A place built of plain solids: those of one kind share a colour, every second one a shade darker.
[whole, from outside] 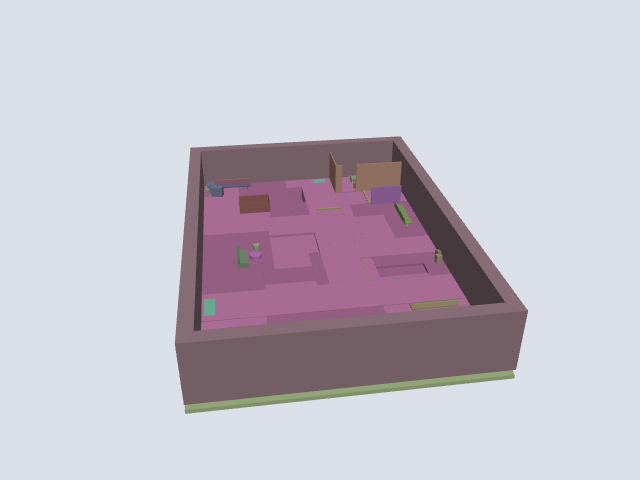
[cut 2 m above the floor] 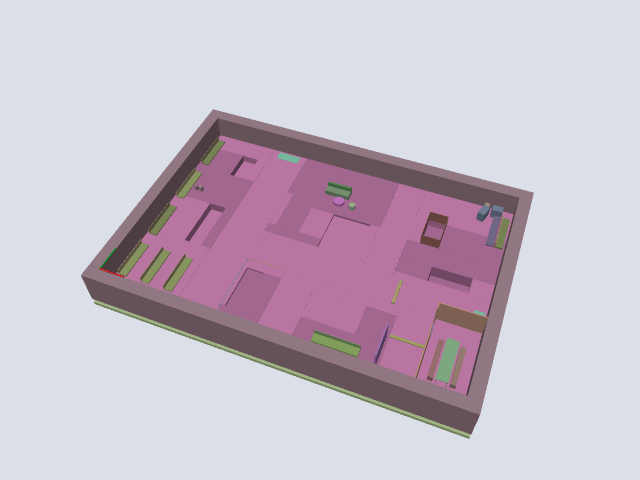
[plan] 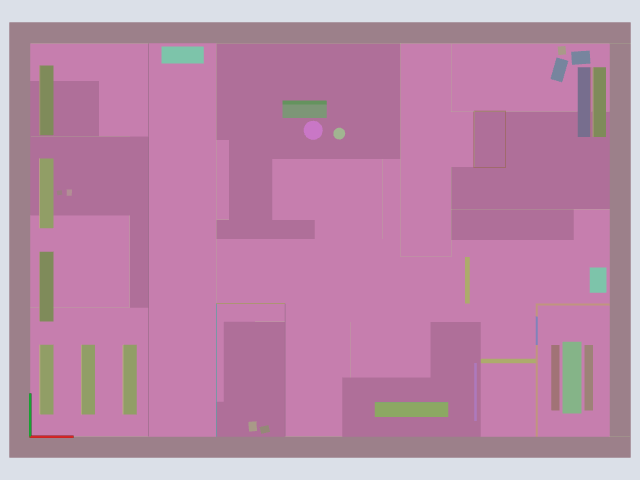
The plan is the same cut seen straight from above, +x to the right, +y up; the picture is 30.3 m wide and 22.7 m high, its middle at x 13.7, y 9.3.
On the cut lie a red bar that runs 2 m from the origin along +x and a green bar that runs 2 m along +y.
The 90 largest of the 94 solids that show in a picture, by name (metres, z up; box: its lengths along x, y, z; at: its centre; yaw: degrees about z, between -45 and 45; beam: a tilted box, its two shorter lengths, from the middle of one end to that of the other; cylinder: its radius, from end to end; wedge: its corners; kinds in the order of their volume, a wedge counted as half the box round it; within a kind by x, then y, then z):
{
 "floor_1": {"box": [3.25, 4.36, 1.31], "at": [1.62, 8.28, -0.66]},
 "floor_2": {"box": [3.25, 2.62, 1.31], "at": [1.62, 15.51, -0.66]},
 "floor_3": {"box": [5.6, 6.1, 1.31], "at": [2.8, 3.05, -0.66]},
 "floor_4": {"box": [5.6, 3.74, 1.31], "at": [2.8, 12.33, -0.66]},
 "floor_5": {"box": [5.6, 1.78, 1.31], "at": [2.8, 17.71, -0.66]},
 "floor_6": {"box": [1.46, 4.36, 0.57], "at": [3.98, 8.28, -1.03]},
 "floor_7": {"box": [1.46, 2.62, 0.65], "at": [3.98, 15.51, -0.99]},
 "floor_8": {"box": [0.89, 4.36, 1.31], "at": [5.16, 8.28, -0.66]},
 "floor_9": {"box": [0.89, 2.62, 1.31], "at": [5.16, 15.51, -0.66]},
 "floor_10": {"box": [3.2, 18.6, 1.0], "at": [7.2, 9.3, -0.5]},
 "floor_11": {"box": [0.35, 3.78, 1.31], "at": [8.97, 3.54, -0.66]},
 "floor_12": {"box": [0.6, 3.78, 1.32], "at": [9.1, 12.14, -0.66]},
 "floor_13": {"box": [1.46, 3.78, 1.12], "at": [9.88, 3.54, -0.76]},
 "floor_14": {"box": [2.04, 3.78, 1.32], "at": [10.42, 12.14, -0.66]},
 "floor_15": {"box": [3.25, 1.65, 1.31], "at": [10.43, 0.82, -0.66]},
 "floor_16": {"box": [3.25, 0.87, 1.31], "at": [10.43, 5.87, -0.66]},
 "floor_17": {"box": [4.65, 0.9, 1.32], "at": [11.12, 9.8, -0.66]},
 "floor_18": {"box": [1.44, 3.78, 1.31], "at": [11.33, 3.54, -0.66]},
 "floor_19": {"box": [2.01, 2.88, 1.32], "at": [12.45, 11.69, -0.66]},
 "floor_20": {"box": [8.7, 0.85, 1.32], "at": [13.15, 8.93, -0.66]},
 "floor_21": {"box": [8.7, 4.57, 1.32], "at": [13.15, 16.32, -0.66]},
 "floor_22": {"box": [2.7, 6.3, 1.0], "at": [13.4, 3.15, -0.5]},
 "floor_23": {"box": [6.06, 0.9, 1.32], "at": [14.47, 13.58, -0.66]},
 "floor_24": {"box": [0.4, 2.62, 1.32], "at": [14.95, 4.11, -0.66]},
 "floor_25": {"box": [3.2, 3.78, 1.12], "at": [15.05, 11.24, -0.76]},
 "floor_26": {"box": [3.78, 2.62, 1.32], "at": [17.04, 4.11, -0.66]},
 "floor_27": {"box": [0.85, 3.78, 1.32], "at": [17.07, 11.24, -0.66]},
 "floor_28": {"box": [6.55, 2.8, 1.32], "at": [18.02, 1.4, -0.66]},
 "floor_29": {"box": [6.55, 0.88, 1.32], "at": [18.02, 5.86, -0.66]},
 "floor_30": {"box": [18.6, 2.2, 1.0], "at": [18.1, 7.4, -0.5]},
 "floor_31": {"box": [2.4, 10.1, 1.0], "at": [18.7, 13.55, -0.5]},
 "floor_32": {"box": [2.37, 2.62, 1.32], "at": [20.11, 4.11, -0.66]},
 "floor_33": {"box": [1.1, 2.62, 1.32], "at": [20.45, 14.06, -0.66]},
 "floor_34": {"box": [2.6, 1.46, 1.32], "at": [21.2, 10.03, -0.66]},
 "floor_35": {"box": [1.46, 2.62, 0.69], "at": [21.73, 14.06, -0.97]},
 "floor_36": {"box": [2.6, 6.3, 1.0], "at": [22.6, 3.15, -0.5]},
 "floor_37": {"box": [7.5, 0.8, 1.32], "at": [23.65, 8.9, -0.66]},
 "floor_38": {"box": [7.5, 1.99, 1.32], "at": [23.65, 11.76, -0.66]},
 "floor_39": {"box": [7.5, 3.23, 1.32], "at": [23.65, 16.98, -0.66]},
 "floor_40": {"box": [3.2, 1.46, 0.19], "at": [24.1, 10.03, -1.23]},
 "floor_41": {"box": [4.94, 2.62, 1.32], "at": [24.93, 14.06, -0.66]},
 "floor_42": {"box": [3.5, 6.3, 0.99], "at": [25.65, 3.15, -0.5]},
 "floor_43": {"box": [1.7, 1.46, 1.32], "at": [26.55, 10.03, -0.66]},
 "wall_1": {"box": [1.0, 18.6, 4.6], "at": [-0.5, 9.3, 1.3]},
 "wall_2": {"box": [29.4, 1.0, 4.6], "at": [13.7, -0.5, 1.3]},
 "wall_3": {"box": [29.4, 1.0, 4.6], "at": [13.7, 19.1, 1.3]},
 "wall_4": {"box": [1.0, 18.6, 4.6], "at": [27.9, 9.3, 1.3]},
 "floor_base_1": {"box": [29.4, 20.6, 0.3], "at": [13.7, 9.3, -1.57]},
 "part_1": {"box": [0.1, 4.33, 2.86], "at": [23.95, 2.17, 1.37]},
 "part_2": {"box": [0.1, 0.52, 2.86], "at": [23.95, 5.94, 1.37]},
 "part_3": {"box": [3.5, 0.1, 2.86], "at": [25.65, 6.25, 1.37]},
 "seat_1": {"box": [0.67, 3.3, 0.09], "at": [0.76, 2.7, 0.36]},
 "seat_2": {"box": [0.67, 3.3, 0.09], "at": [0.76, 7.1, 0.36]},
 "seat_3": {"box": [0.67, 3.3, 0.09], "at": [0.76, 11.5, 0.36]},
 "seat_4": {"box": [0.67, 3.3, 0.09], "at": [0.76, 15.9, 0.36]},
 "seat_5": {"box": [0.67, 3.3, 0.09], "at": [2.73, 2.7, 0.36]},
 "seat_6": {"box": [0.67, 3.3, 0.09], "at": [4.7, 2.7, 0.36]},
 "seat_7": {"box": [0.64, 3.3, 0.12], "at": [26.91, 15.82, 0.37]},
 "trolley_1": {"box": [0.58, 1.06, 0.88], "at": [25.02, 17.34, 0.44], "yaw": -16.0},
 "trolley_2": {"box": [0.88, 0.62, 0.84], "at": [26.03, 17.92, 0.42], "yaw": 3.8},
 "sofa_seat_1": {"box": [2.1, 0.83, 0.41], "at": [12.97, 15.48, 0.2]},
 "bencha_1": {"box": [0.4, 3.1, 0.47], "at": [26.41, 2.79, 0.23]},
 "benchb_1": {"box": [0.4, 3.1, 0.47], "at": [24.83, 2.79, 0.23]},
 "screenE_1": {"box": [0.12, 2.75, 1.72], "at": [21.05, 2.11, 0.86]},
 "back_1": {"box": [0.04, 3.3, 0.39], "at": [0.45, 2.7, 0.6]},
 "back_2": {"box": [0.04, 3.3, 0.39], "at": [0.45, 7.1, 0.6]},
 "back_3": {"box": [0.04, 3.3, 0.39], "at": [0.45, 11.5, 0.6]},
 "back_4": {"box": [0.04, 3.3, 0.39], "at": [0.45, 15.9, 0.6]},
 "back_5": {"box": [0.04, 3.3, 0.39], "at": [2.42, 2.7, 0.6]},
 "back_6": {"box": [0.04, 3.3, 0.39], "at": [4.38, 2.7, 0.6]},
 "back_7": {"box": [0.06, 3.3, 0.44], "at": [26.62, 15.82, 0.65]},
 "sr00a_seat_1": {"box": [3.48, 0.71, 0.14], "at": [18.02, 1.28, 0.38]},
 "rail_1": {"box": [0.04, 2.62, 1.0], "at": [20.98, 14.06, 0.5]},
 "rail_2": {"box": [1.54, 0.04, 1.0], "at": [21.73, 12.73, 0.5]},
 "rail_3": {"box": [1.54, 0.04, 1.0], "at": [21.73, 15.39, 0.5]},
 "rail_4": {"box": [0.04, 2.62, 1.0], "at": [22.48, 14.06, 0.5]},
 "bin_1": {"box": [0.38, 0.46, 0.68], "at": [10.52, 0.48, 0.33], "yaw": 4.2},
 "bin_2": {"box": [0.43, 0.33, 0.71], "at": [11.09, 0.34, 0.35], "yaw": 13.3},
 "bin_3": {"box": [0.37, 0.4, 0.65], "at": [25.14, 18.26, 0.33], "yaw": 4.4},
 "sr21a_seat_1": {"box": [0.64, 3.3, 0.12], "at": [26.21, 15.82, 0.37]},
 "low_1": {"cylinder": 0.45, "from": [13.38, 14.49, 0.0], "to": [13.38, 14.49, 0.29]},
 "step_hump_1": {"box": [0.22, 2.2, 0.2], "at": [20.67, 7.4, 0.05]},
 "step_hump_2": {"box": [2.6, 0.22, 0.15], "at": [22.6, 3.58, 0.03]},
 "low_mat_1": {"box": [2.0, 0.8, 0.06], "at": [7.2, 18.05, -0.02]},
 "low_mat_2": {"box": [0.8, 1.2, 0.06], "at": [26.85, 7.4, -0.02]},
 "sofa_back_1": {"box": [2.1, 0.19, 0.36], "at": [12.97, 15.8, 0.59]},
 "top_1": {"box": [0.9, 3.4, 0.034], "at": [25.62, 2.79, 0.7]},
 "pouf_1": {"cylinder": 0.28, "from": [14.61, 14.33, 0.0], "to": [14.61, 14.33, 0.41]},
 "sr21a_back_1": {"box": [0.06, 3.3, 0.44], "at": [26.5, 15.82, 0.65]},
 "sr00a_back_1": {"box": [3.48, 0.04, 0.35], "at": [18.02, 1.61, 0.62]}
}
